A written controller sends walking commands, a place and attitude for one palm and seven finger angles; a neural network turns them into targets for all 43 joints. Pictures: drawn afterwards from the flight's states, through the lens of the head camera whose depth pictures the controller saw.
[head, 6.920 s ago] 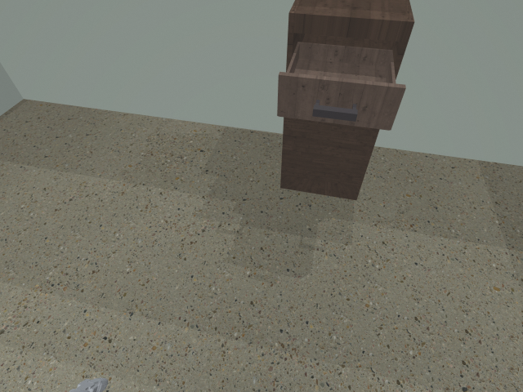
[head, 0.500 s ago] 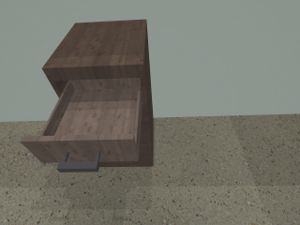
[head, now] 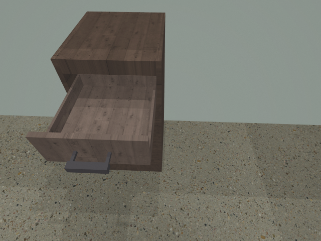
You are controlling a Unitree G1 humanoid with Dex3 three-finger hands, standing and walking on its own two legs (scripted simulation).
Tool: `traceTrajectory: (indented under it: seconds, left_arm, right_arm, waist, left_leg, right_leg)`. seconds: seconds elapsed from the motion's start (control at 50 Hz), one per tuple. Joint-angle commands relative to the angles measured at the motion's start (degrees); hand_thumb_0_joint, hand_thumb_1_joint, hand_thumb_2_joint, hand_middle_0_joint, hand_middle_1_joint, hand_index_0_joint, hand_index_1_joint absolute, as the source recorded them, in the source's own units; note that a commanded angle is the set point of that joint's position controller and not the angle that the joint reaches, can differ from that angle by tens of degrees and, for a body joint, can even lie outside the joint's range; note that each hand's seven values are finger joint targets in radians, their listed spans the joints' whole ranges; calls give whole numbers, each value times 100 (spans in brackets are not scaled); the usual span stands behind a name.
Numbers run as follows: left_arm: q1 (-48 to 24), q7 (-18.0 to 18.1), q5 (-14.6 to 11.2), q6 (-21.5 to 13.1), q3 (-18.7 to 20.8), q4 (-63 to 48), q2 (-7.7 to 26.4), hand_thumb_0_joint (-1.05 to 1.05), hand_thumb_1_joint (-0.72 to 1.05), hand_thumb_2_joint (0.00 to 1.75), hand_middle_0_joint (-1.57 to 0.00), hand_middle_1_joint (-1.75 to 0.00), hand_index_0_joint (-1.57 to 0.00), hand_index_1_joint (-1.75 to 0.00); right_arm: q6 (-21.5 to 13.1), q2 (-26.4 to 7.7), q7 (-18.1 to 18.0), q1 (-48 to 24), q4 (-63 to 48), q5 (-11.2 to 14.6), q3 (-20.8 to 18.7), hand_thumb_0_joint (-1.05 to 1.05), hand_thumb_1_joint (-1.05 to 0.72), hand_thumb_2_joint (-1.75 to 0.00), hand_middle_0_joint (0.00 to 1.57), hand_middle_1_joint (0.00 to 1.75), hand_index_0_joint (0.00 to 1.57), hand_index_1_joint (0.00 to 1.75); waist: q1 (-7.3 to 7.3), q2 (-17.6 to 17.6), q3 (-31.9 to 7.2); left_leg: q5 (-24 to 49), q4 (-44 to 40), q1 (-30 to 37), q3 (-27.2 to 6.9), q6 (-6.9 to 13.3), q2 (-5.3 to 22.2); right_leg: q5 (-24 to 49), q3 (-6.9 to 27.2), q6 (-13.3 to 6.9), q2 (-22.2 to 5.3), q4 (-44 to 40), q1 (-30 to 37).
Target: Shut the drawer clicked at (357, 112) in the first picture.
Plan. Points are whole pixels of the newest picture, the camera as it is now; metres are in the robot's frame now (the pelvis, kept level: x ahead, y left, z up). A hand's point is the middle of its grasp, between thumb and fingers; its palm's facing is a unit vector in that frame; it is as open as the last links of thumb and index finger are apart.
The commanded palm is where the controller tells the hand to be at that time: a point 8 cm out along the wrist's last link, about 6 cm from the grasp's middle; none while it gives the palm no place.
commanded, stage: look again from close up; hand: left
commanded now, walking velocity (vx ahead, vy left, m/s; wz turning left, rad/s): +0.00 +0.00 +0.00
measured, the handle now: (89, 160) +0.34 +0.24 -0.05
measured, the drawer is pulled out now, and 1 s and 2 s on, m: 0.30 0.30 0.30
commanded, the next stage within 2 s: shuffle to correct the standing spot in 0.42 s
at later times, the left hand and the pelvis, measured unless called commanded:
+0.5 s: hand out of the picture +0.00 +0.21 -0.17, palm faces +0.03 -0.98 -0.20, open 7.4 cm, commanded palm none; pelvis +0.01 +0.04 +0.00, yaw +0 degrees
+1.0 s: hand out of the picture +0.02 +0.19 -0.18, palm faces +0.04 -0.98 -0.21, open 7.4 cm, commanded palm none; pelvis +0.03 +0.02 -0.01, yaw +0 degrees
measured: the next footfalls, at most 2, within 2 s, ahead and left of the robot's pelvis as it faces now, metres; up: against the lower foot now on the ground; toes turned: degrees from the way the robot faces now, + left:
none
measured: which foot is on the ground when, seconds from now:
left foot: down 0.00-1.00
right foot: down 0.00-1.00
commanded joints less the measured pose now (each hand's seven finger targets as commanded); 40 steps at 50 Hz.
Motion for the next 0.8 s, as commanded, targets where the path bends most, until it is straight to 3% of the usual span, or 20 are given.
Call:
traceTrajectory:
  seconds: [0.0,0.02,0.04,0.06,0.08,0.14,0.24,0.32,0.4,0.5,0.54,0.6,0.64,0.68,0.72,0.78]
  left_arm:
    - [6,52,-10,-69,160,-388,885,0,90,90,-20,-30,-20,-30]
    - [39,33,-31,-28,134,-399,755,0,90,90,-20,-30,-20,-30]
    - [106,26,-32,-17,124,-402,700,0,90,90,-20,-30,-20,-30]
    - [108,21,-13,43,120,-368,727,0,90,90,-20,-30,-20,-30]
    - [156,4,-16,71,108,-371,752,0,90,90,-20,-30,-20,-30]
    - [216,-41,-22,87,63,-318,722,0,90,90,-20,-30,-20,-30]
    - [185,-65,-28,103,53,-342,800,0,90,90,-20,-30,-20,-30]
    - [166,-68,-30,97,43,-321,831,0,90,90,-20,-30,-20,-30]
    - [147,-59,-48,77,57,-276,865,0,90,90,-20,-30,-20,-30]
    - [174,-46,-53,75,48,-196,852,0,90,90,-20,-30,-20,-30]
    - [201,-58,-28,75,62,-156,841,0,90,90,-20,-30,-20,-30]
    - [229,-98,23,95,70,-165,788,0,90,90,-20,-30,-20,-30]
    - [284,-119,43,76,88,-174,779,0,90,90,-20,-30,-20,-30]
    - [358,-107,36,47,78,-149,728,0,90,90,-20,-30,-20,-30]
    - [464,-58,-2,-3,82,-67,785,0,90,90,-20,-30,-20,-30]
    - [494,7,-62,-56,78,-61,889,0,90,90,-20,-30,-20,-30]
  right_arm:
    - [-139,-194,36,705,-306,-33,-5,0,-90,-90,20,30,20,30]
    - [-168,-308,26,725,-325,-58,3,0,-90,-90,20,30,20,30]
    - [-173,-380,11,688,-340,-70,18,0,-90,-90,20,30,20,30]
    - [-206,-404,17,621,-322,-77,29,0,-90,-90,20,30,20,30]
    - [-212,-451,10,560,-338,-68,54,0,-90,-90,20,30,20,30]
    - [-211,-549,0,420,-383,-55,59,0,-90,-90,20,30,20,30]
    - [-213,-628,11,427,-300,-62,85,0,-90,-90,20,30,20,30]
    - [-228,-627,16,428,-200,-57,95,0,-90,-90,20,30,20,30]
    - [-259,-606,5,457,-91,-43,121,0,-90,-90,20,30,20,30]
    - [-255,-558,-11,415,11,-29,133,0,-90,-90,20,30,20,30]
    - [-231,-567,1,478,91,-45,128,0,-90,-90,20,30,20,30]
    - [-188,-610,20,434,104,-74,77,0,-90,-90,20,30,20,30]
    - [-189,-609,33,434,73,-77,59,0,-90,-90,20,30,20,30]
    - [-215,-548,17,396,49,-60,78,0,-90,-90,20,30,20,30]
    - [-259,-427,-19,403,65,-46,124,0,-90,-90,20,30,20,30]
    - [-258,-417,-80,442,85,-14,127,0,-90,-90,20,30,20,30]
  waist:
    - [-209,-290,-46]
    - [-145,-8,221]
    - [-80,-79,424]
    - [-21,498,481]
    - [41,514,479]
    - [103,-34,568]
    - [108,-124,498]
    - [108,-141,391]
    - [92,-169,142]
    - [80,-246,157]
    - [60,-277,116]
    - [60,-31,476]
    - [79,46,655]
    - [118,-94,640]
    - [110,-333,346]
    - [55,-411,-2]
  left_leg:
    - [391,-722,451,20,147,7]
    - [553,-939,204,-203,252,228]
    - [546,-997,-110,-314,314,328]
    - [645,-1260,-310,-505,343,365]
    - [568,-1452,-459,-641,394,409]
    - [-40,-1678,-571,-664,419,309]
    - [-192,-1840,-488,-695,428,256]
    - [115,-1817,-302,-640,430,242]
    - [922,-1605,18,-497,414,206]
    - [1316,-1466,211,-390,398,176]
    - [602,-1454,220,-367,429,168]
    - [-581,-1667,-57,-551,530,240]
    - [-787,-1687,-237,-632,590,256]
    - [71,-1450,-192,-526,582,208]
    - [1451,-953,77,-198,452,50]
    - [2655,-824,424,-124,287,72]
  right_leg:
    - [57,882,-167,-1127,-288,-586]
    - [-442,811,-54,-909,-244,-702]
    - [-432,781,-2,-774,-231,-628]
    - [-414,650,30,-727,-4,-439]
    - [-388,544,79,-656,116,-233]
    - [-339,575,110,-709,41,-166]
    - [-294,566,139,-759,29,-109]
    - [-107,563,162,-807,18,-85]
    - [169,581,179,-857,22,17]
    - [392,626,187,-898,-10,-16]
    - [-228,566,143,-864,62,-28]
    - [-1000,481,86,-745,222,-348]
    - [-1064,455,45,-706,319,-399]
    - [-447,537,48,-760,280,-318]
    - [963,720,33,-959,257,-38]
    - [3348,755,72,-1164,414,302]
